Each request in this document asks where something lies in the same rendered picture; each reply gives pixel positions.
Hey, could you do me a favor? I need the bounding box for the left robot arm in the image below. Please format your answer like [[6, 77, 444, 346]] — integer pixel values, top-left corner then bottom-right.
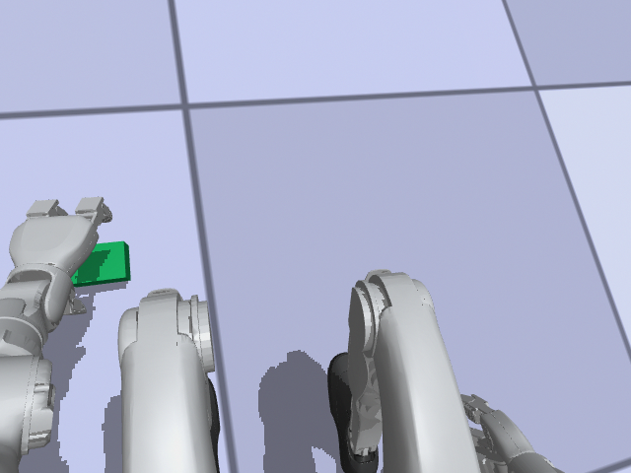
[[0, 263, 72, 473]]

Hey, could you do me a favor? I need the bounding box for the right robot hand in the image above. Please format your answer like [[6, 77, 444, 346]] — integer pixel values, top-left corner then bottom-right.
[[460, 394, 535, 473]]

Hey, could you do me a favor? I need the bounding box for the left robot hand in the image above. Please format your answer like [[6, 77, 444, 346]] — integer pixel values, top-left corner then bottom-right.
[[9, 197, 112, 315]]

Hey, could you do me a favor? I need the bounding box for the right robot foot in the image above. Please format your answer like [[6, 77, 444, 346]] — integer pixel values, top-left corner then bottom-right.
[[327, 353, 379, 473]]

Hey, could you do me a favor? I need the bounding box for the right robot arm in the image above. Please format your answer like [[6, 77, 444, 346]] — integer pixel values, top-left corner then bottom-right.
[[508, 452, 565, 473]]

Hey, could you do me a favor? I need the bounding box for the small box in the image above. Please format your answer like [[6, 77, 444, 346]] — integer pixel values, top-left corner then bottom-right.
[[71, 241, 131, 288]]

